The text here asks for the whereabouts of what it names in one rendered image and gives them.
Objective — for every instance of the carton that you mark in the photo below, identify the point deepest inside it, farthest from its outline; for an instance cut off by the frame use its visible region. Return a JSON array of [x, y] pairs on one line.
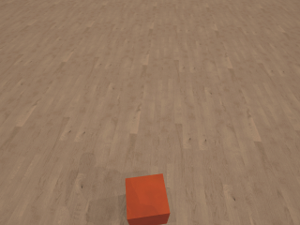
[[146, 200]]

